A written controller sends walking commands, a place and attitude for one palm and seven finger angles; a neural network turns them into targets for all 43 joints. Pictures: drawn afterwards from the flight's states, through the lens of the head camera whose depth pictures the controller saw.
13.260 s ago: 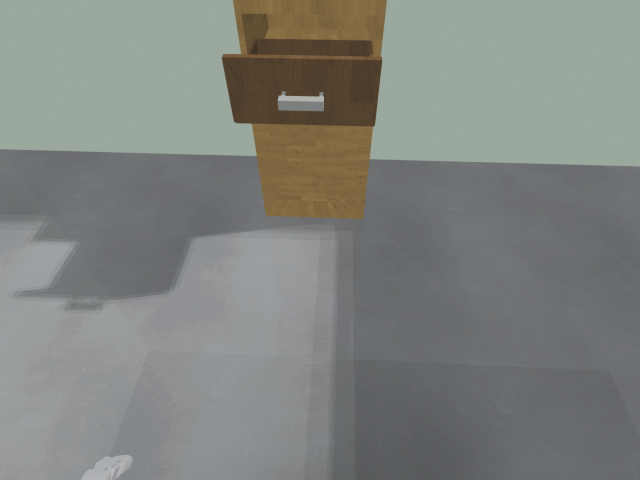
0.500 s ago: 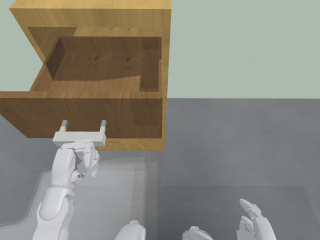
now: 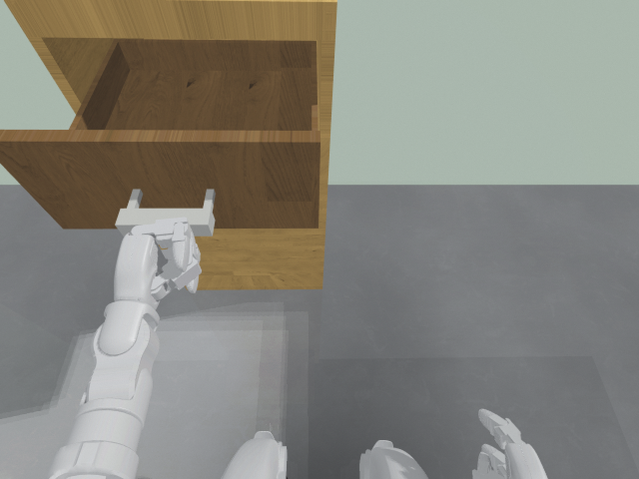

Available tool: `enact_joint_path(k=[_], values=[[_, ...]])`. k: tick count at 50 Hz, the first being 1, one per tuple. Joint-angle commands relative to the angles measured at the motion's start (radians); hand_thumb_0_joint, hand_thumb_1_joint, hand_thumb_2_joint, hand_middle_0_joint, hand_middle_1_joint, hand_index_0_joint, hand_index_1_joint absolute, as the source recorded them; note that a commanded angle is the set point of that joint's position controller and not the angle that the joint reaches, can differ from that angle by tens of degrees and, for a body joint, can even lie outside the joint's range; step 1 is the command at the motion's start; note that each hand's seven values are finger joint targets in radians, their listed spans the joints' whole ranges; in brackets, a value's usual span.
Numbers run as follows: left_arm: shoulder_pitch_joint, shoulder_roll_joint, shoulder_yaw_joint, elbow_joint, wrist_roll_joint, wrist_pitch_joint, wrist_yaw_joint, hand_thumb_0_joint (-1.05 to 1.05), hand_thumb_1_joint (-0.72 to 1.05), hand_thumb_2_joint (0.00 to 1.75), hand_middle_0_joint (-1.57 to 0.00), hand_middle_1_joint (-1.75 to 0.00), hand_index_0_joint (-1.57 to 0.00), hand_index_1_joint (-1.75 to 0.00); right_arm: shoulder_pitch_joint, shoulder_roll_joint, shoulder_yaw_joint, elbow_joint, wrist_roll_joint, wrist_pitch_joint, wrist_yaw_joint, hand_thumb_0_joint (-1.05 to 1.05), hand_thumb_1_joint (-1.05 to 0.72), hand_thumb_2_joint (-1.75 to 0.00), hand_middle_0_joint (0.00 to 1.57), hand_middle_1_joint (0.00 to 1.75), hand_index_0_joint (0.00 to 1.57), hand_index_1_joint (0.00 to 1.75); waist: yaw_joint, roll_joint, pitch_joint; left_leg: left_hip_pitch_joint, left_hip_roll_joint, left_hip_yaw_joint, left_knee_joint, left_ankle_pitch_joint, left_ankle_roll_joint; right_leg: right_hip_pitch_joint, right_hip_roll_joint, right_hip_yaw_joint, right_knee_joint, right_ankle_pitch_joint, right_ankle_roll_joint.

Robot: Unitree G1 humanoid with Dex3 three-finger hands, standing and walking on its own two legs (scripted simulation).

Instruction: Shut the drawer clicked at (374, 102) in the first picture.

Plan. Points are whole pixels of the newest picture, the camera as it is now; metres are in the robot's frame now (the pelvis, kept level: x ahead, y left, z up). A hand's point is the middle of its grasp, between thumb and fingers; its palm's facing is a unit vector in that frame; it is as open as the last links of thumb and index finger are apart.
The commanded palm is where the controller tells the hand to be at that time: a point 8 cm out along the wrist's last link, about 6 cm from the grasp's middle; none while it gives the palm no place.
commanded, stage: push the drawer shut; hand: left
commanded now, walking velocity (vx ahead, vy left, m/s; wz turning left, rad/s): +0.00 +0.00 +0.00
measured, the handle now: (170, 209) +0.44 +0.21 +0.05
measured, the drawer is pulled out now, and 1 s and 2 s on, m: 0.21 0.10 0.00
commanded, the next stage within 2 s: none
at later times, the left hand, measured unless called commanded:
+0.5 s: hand (199, 225) +0.42 +0.17 +0.05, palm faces +0.03 -1.00 -0.04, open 3.0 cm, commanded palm +0.40 +0.22 +0.05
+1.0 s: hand (208, 191) +0.47 +0.17 +0.05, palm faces +0.05 -1.00 -0.05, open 3.1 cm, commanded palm +0.46 +0.22 +0.05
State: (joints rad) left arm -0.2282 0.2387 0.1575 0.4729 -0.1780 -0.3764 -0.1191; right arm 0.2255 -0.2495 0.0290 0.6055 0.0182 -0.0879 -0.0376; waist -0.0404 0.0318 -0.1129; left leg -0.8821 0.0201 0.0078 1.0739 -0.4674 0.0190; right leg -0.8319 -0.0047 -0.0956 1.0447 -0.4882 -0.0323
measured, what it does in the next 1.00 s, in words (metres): stands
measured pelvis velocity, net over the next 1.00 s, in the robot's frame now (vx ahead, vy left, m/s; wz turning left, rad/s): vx -0.01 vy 0.01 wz -0.02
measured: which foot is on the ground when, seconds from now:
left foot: down 0.00-1.00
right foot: down 0.00-1.00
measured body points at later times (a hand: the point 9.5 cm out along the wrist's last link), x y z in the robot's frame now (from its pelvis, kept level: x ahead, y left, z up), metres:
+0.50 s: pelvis +0.00 +0.01 +0.00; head +0.10 +0.01 +0.44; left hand +0.41 +0.22 +0.05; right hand +0.09 -0.25 -0.12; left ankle +0.03 +0.11 -0.66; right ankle +0.01 -0.10 -0.66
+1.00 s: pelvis -0.01 +0.01 -0.01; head +0.11 +0.02 +0.42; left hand +0.47 +0.22 +0.05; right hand +0.04 -0.26 -0.13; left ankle +0.03 +0.11 -0.66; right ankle +0.01 -0.10 -0.66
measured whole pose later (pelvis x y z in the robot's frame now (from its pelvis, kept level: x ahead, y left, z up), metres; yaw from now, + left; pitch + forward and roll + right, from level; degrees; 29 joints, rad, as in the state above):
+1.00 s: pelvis -0.01 +0.01 -0.01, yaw -1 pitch +20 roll -2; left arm -0.77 0.36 0.32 1.07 -0.08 -0.49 -0.10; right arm 0.30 -0.26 0.03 0.66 -0.02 0.01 -0.01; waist -0.13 0.03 -0.11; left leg -1.01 0.03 0.02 1.11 -0.46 0.03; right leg -0.96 0.00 -0.08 1.07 -0.47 -0.02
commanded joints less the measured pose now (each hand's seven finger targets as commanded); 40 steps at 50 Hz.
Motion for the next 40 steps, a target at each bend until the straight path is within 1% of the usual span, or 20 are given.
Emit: enact_joint_path(k=[1,2,4,5,6,9,14,15,18,19,21,25,27,28,30,31,32,34,37,40], values=[[-0.338,0.146,0.068,-0.162,-0.013,-0.064,0.017,0.00,0.90,0.90,-1.40,-1.60,-1.40,-1.60,0.031,-0.140,-0.058,-0.117,0.003,-0.034,-0.001,0.00,-0.90,-0.90,0.20,0.30,0.20,0.30,-0.032,-0.006,-0.339,0.212,-0.016,-0.035,-0.150,0.193,0.003,0.168,0.010,0.080,-0.169,0.219,0.015],[-0.351,0.171,0.087,-0.143,-0.011,-0.066,0.018,0.00,0.90,0.90,-1.40,-1.60,-1.40,-1.60,0.036,-0.144,-0.059,-0.114,0.002,-0.031,-0.001,0.00,-0.90,-0.90,0.20,0.30,0.20,0.30,-0.033,-0.013,-0.342,0.199,-0.015,-0.035,-0.147,0.197,0.005,0.172,0.011,0.082,-0.166,0.224,0.016],[-0.375,0.177,0.093,-0.126,-0.008,-0.072,0.017,0.00,0.90,0.90,-1.40,-1.60,-1.40,-1.60,0.043,-0.143,-0.059,-0.112,0.001,-0.022,0.001,0.00,-0.90,-0.90,0.20,0.30,0.20,0.30,-0.030,-0.004,-0.345,0.197,-0.014,-0.034,-0.152,0.202,0.001,0.174,0.010,0.081,-0.162,0.233,0.015],[-0.410,0.158,0.072,-0.124,-0.005,-0.076,0.017,0.00,0.90,0.90,-1.40,-1.60,-1.40,-1.60,0.047,-0.142,-0.060,-0.109,0.002,-0.020,0.002,0.00,-0.90,-0.90,0.20,0.30,0.20,0.30,-0.042,-0.008,-0.340,0.207,-0.014,-0.035,-0.153,0.203,0.002,0.165,0.011,0.078,-0.162,0.234,0.016],[-0.413,0.165,0.083,-0.107,-0.004,-0.079,0.019,0.00,0.90,0.90,-1.40,-1.60,-1.40,-1.60,0.050,-0.143,-0.062,-0.107,0.002,-0.018,0.003,0.00,-0.90,-0.90,0.20,0.30,0.20,0.30,-0.036,-0.001,-0.336,0.211,-0.013,-0.036,-0.155,0.200,0.000,0.157,0.011,0.078,-0.164,0.227,0.014],[-0.468,0.171,0.085,-0.058,0.002,-0.085,0.025,0.00,0.90,0.90,-1.40,-1.60,-1.40,-1.60,0.061,-0.148,-0.063,-0.095,0.000,-0.009,0.005,0.00,-0.90,-0.90,0.20,0.30,0.20,0.30,-0.050,-0.010,-0.322,0.209,-0.010,-0.040,-0.156,0.184,0.001,0.127,0.013,0.073,-0.165,0.206,0.015],[-0.537,0.189,0.099,-0.024,0.011,-0.101,0.029,0.00,0.90,0.90,-1.40,-1.60,-1.40,-1.60,0.084,-0.151,-0.067,-0.083,-0.004,0.003,0.008,0.00,-0.90,-0.90,0.20,0.30,0.20,0.30,-0.052,0.016,-0.375,0.234,-0.011,-0.040,-0.151,0.217,0.000,0.133,0.013,0.073,-0.155,0.235,0.014],[-0.541,0.209,0.119,-0.018,0.012,-0.104,0.031,0.00,0.90,0.90,-1.40,-1.60,-1.40,-1.60,0.091,-0.154,-0.069,-0.079,-0.005,0.005,0.007,0.00,-0.90,-0.90,0.20,0.30,0.20,0.30,-0.050,0.002,-0.391,0.241,-0.009,-0.041,-0.148,0.238,0.000,0.139,0.015,0.073,-0.151,0.254,0.013],[-0.572,0.202,0.112,-0.003,0.014,-0.110,0.030,0.00,0.90,0.90,-1.40,-1.60,-1.40,-1.60,0.100,-0.153,-0.068,-0.074,-0.007,0.012,0.012,0.00,-0.90,-0.90,0.20,0.30,0.20,0.30,-0.054,0.035,-0.400,0.260,-0.008,-0.041,-0.145,0.265,-0.001,0.129,0.017,0.071,-0.147,0.274,0.012],[-0.564,0.215,0.127,0.000,0.012,-0.111,0.030,0.00,0.90,0.90,-1.40,-1.60,-1.40,-1.60,0.105,-0.155,-0.070,-0.073,-0.008,0.015,0.013,0.00,-0.90,-0.90,0.20,0.30,0.20,0.30,-0.047,0.013,-0.415,0.257,-0.007,-0.043,-0.145,0.269,-0.002,0.143,0.017,0.071,-0.146,0.278,0.012],[-0.590,0.229,0.136,0.029,0.012,-0.112,0.028,0.00,0.90,0.90,-1.40,-1.60,-1.40,-1.60,0.108,-0.155,-0.068,-0.070,-0.008,0.022,0.012,0.00,-0.90,-0.90,0.20,0.30,0.20,0.30,-0.056,-0.005,-0.394,0.228,-0.008,-0.039,-0.145,0.262,-0.001,0.151,0.017,0.074,-0.149,0.284,0.014],[-0.651,0.210,0.122,0.070,0.016,-0.122,0.026,0.00,0.90,0.90,-1.40,-1.60,-1.40,-1.60,0.118,-0.152,-0.067,-0.065,-0.009,0.029,0.017,0.00,-0.90,-0.90,0.20,0.30,0.20,0.30,-0.064,0.031,-0.379,0.253,-0.007,-0.043,-0.148,0.257,-0.002,0.112,0.022,0.068,-0.150,0.262,0.011],[-0.691,0.226,0.129,0.084,0.021,-0.127,0.026,0.00,0.90,0.90,-1.40,-1.60,-1.40,-1.60,0.127,-0.158,-0.068,-0.061,-0.010,0.032,0.016,0.00,-0.90,-0.90,0.20,0.30,0.20,0.30,-0.073,0.025,-0.387,0.259,-0.004,-0.047,-0.141,0.265,0.000,0.094,0.025,0.066,-0.143,0.263,0.011],[-0.698,0.255,0.153,0.095,0.026,-0.131,0.029,0.00,0.90,0.90,-1.40,-1.60,-1.40,-1.60,0.134,-0.161,-0.069,-0.057,-0.012,0.035,0.015,0.00,-0.90,-0.90,0.20,0.30,0.20,0.30,-0.066,0.023,-0.400,0.266,-0.002,-0.053,-0.143,0.270,-0.004,0.091,0.024,0.065,-0.139,0.259,0.010],[-0.740,0.201,0.107,0.095,0.027,-0.139,0.027,0.00,0.90,0.90,-1.40,-1.60,-1.40,-1.60,0.135,-0.155,-0.069,-0.055,-0.011,0.037,0.020,0.00,-0.90,-0.90,0.20,0.30,0.20,0.30,-0.078,0.056,-0.408,0.301,0.000,-0.060,-0.143,0.279,-0.008,0.059,0.025,0.058,-0.137,0.251,0.008],[-0.753,0.200,0.109,0.119,0.027,-0.139,0.029,0.00,0.90,0.90,-1.40,-1.60,-1.40,-1.60,0.138,-0.156,-0.069,-0.050,-0.012,0.038,0.021,0.00,-0.90,-0.90,0.20,0.30,0.20,0.30,-0.080,0.047,-0.398,0.299,0.001,-0.061,-0.143,0.265,-0.007,0.048,0.027,0.057,-0.140,0.235,0.008],[-0.771,0.229,0.127,0.135,0.034,-0.142,0.035,0.00,0.90,0.90,-1.40,-1.60,-1.40,-1.60,0.144,-0.164,-0.070,-0.047,-0.014,0.041,0.020,0.00,-0.90,-0.90,0.20,0.30,0.20,0.30,-0.085,0.039,-0.394,0.295,0.002,-0.064,-0.137,0.260,-0.005,0.035,0.028,0.056,-0.137,0.227,0.008],[-0.817,0.204,0.107,0.159,0.043,-0.150,0.040,0.00,0.90,0.90,-1.40,-1.60,-1.40,-1.60,0.148,-0.160,-0.070,-0.040,-0.015,0.045,0.022,0.00,-0.90,-0.90,0.20,0.30,0.20,0.30,-0.093,0.044,-0.399,0.295,0.000,-0.066,-0.137,0.253,-0.006,0.025,0.027,0.055,-0.137,0.219,0.009],[-0.875,0.245,0.132,0.202,0.056,-0.163,0.052,0.00,0.90,0.90,-1.40,-1.60,-1.40,-1.60,0.161,-0.168,-0.070,-0.031,-0.020,0.050,0.020,0.00,-0.90,-0.90,0.20,0.30,0.20,0.30,-0.104,0.016,-0.401,0.277,0.000,-0.071,-0.132,0.224,0.000,0.013,0.029,0.058,-0.135,0.196,0.011],[-0.935,0.249,0.129,0.246,0.068,-0.173,0.054,0.00,0.90,0.90,-1.40,-1.60,-1.40,-1.60,0.164,-0.165,-0.065,-0.025,-0.023,0.057,0.022,0.00,-0.90,-0.90,0.20,0.30,0.20,0.30,-0.109,0.050,-0.413,0.267,-0.004,-0.066,-0.125,0.213,0.000,0.007,0.027,0.063,-0.134,0.188,0.011]])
